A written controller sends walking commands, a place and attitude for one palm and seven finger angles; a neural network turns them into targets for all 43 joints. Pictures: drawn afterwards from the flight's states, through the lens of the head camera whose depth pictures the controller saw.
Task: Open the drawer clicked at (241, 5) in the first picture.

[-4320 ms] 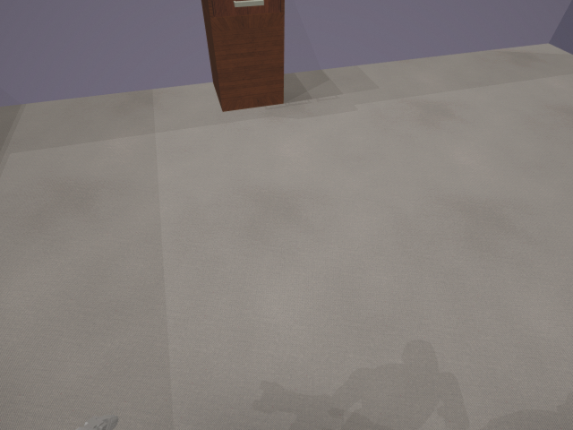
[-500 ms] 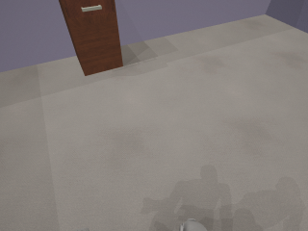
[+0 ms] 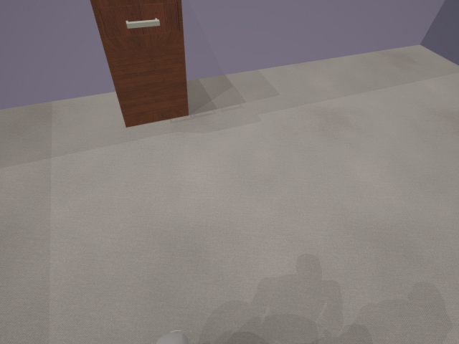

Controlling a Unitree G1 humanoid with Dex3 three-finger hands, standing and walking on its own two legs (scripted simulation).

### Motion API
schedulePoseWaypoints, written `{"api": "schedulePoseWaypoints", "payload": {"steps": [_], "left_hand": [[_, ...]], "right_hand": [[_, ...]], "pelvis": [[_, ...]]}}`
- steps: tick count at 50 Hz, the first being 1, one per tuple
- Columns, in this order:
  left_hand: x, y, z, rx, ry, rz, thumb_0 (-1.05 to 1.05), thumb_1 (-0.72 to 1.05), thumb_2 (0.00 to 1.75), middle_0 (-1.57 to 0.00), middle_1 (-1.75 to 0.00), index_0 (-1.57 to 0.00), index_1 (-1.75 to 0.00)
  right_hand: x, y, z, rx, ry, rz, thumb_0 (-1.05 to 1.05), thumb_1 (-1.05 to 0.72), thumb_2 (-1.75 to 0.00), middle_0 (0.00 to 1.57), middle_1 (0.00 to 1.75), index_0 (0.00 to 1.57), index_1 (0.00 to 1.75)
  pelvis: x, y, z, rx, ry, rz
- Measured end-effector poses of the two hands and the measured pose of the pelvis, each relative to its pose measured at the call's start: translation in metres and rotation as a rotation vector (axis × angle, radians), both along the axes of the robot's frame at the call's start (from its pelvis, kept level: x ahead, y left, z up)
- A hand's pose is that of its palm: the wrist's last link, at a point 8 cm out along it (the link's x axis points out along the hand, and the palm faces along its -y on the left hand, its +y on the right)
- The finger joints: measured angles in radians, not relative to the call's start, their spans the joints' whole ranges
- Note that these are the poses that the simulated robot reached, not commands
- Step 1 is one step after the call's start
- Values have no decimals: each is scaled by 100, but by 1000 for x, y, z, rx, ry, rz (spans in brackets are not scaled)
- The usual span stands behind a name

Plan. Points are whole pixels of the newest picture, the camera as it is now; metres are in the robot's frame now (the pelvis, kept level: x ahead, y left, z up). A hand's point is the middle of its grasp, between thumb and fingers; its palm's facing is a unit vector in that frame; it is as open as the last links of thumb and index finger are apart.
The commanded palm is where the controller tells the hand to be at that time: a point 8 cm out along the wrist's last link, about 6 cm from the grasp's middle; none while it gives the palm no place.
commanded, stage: walk to a spot facing it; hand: left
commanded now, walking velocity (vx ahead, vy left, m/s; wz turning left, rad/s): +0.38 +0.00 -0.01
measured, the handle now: (142, 22) +1.55 +0.57 -0.11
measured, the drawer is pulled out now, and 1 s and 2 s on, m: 0.00 0.00 0.00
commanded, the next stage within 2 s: turn to face it in 1.78 s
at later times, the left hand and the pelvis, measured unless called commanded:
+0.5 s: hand (158, 257) +0.33 +0.19 -0.16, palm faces -0.07 -0.98 -0.19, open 7.4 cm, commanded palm none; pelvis +0.23 +0.01 +0.00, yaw -4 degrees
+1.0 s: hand (182, 232) +0.41 +0.15 -0.17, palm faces +0.09 -0.98 -0.16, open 7.3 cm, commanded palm none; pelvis +0.46 -0.02 +0.00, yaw -1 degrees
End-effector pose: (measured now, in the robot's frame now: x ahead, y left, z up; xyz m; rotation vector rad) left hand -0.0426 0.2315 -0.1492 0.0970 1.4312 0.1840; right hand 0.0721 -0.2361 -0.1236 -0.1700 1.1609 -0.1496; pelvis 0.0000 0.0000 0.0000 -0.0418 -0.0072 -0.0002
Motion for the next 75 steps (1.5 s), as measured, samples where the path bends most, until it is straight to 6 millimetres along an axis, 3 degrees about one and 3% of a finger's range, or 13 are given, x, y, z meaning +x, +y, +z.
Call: {"api": "schedulePoseWaypoints", "payload": {"steps": [3, 6, 19, 25, 30, 34, 42, 49, 54, 58, 65, 70, 75], "left_hand": [[9, 8, -16, -34, 55, 32, 0, 92, 90, -20, -30, -20, -30], [34, 17, -18, -53, 89, 22, 0, 92, 90, -20, -30, -19, -30], [261, 33, 16, -8, -165, -86, 1, 92, 90, -20, -30, -19, -30], [367, 7, 19, 16, -215, -181, 1, 91, 90, -20, -30, -19, -30], [444, -25, 10, 39, -293, -223, 0, 91, 90, -20, -30, -19, -30], [458, -41, 15, 33, -290, -168, 0, 91, 90, -20, -30, -20, -30], [447, -33, 24, 61, -139, -84, -1, 95, 90, -20, -30, -20, -30], [441, -34, 8, -9, 9, 8, 0, 92, 90, -20, -30, -20, -30], [456, -22, -12, -58, 120, 51, 0, 91, 90, -20, -30, -20, -30], [508, -6, -7, -50, 108, 14, 1, 91, 90, -20, -30, -20, -30], [649, 13, 14, 10, -89, -68, 1, 91, 90, -20, -30, -19, -30], [747, 2, 25, 35, -194, -139, 0, 91, 90, -20, -30, -19, -30], [839, -32, 27, 58, -260, -234, 0, 91, 90, -20, -30, -19, -30]], "right_hand": [[52, 15, -2, -27, -53, 39, 0, -91, -90, 20, 30, 20, 29], [79, 29, 0, -35, -83, 35, 0, -91, -90, 20, 30, 20, 30], [51, 45, -2, 13, 231, -142, -1, -93, -90, 20, 30, 20, 30], [51, 49, -15, 90, 369, -225, 0, -91, -90, 20, 30, 20, 30], [79, 35, -36, 147, 467, -250, 0, -90, -90, 20, 30, 20, 30], [148, 8, -34, 128, 403, -208, 1, -90, -90, 20, 30, 20, 30], [336, -34, -12, 50, 83, -103, 0, -91, -90, 20, 30, 20, 29], [471, -20, 3, 20, -46, 19, 0, -91, -90, 20, 30, 19, 29], [543, 5, -3, -10, -103, 67, 0, -91, -90, 20, 30, 20, 30], [549, 18, -3, -1, -70, 19, 0, -90, -90, 20, 30, 20, 30], [520, 6, -2, -16, 108, -108, -2, -95, -90, 20, 30, 20, 30], [504, 4, -11, 30, 243, -175, -1, -93, -90, 20, 30, 20, 30], [506, -2, -28, 99, 342, -248, 0, -91, -90, 20, 30, 20, 30]], "pelvis": [[34, 17, -12, 0, -5, 1], [59, 29, -12, 15, -17, -15], [167, 34, 11, 50, -6, -40], [227, 12, 2, 67, 0, -66], [282, -18, -17, 59, -3, -72], [315, -32, -9, 56, -16, -57], [382, -38, 9, 42, -8, -40], [447, -22, 4, 19, -7, -19], [499, 1, -12, 22, -11, -16], [530, 11, -6, 33, -26, -32], [586, 10, 9, 51, -18, -53], [629, -4, 8, 68, -13, -74], [679, -31, -3, 83, -12, -109]]}}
